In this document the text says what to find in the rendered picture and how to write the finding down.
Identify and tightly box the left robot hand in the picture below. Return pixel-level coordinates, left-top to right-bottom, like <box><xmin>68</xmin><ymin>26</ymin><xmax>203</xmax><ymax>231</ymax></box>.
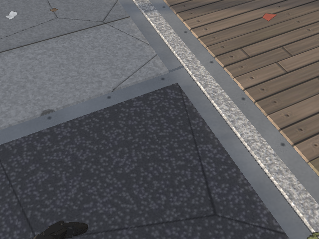
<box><xmin>32</xmin><ymin>220</ymin><xmax>89</xmax><ymax>239</ymax></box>

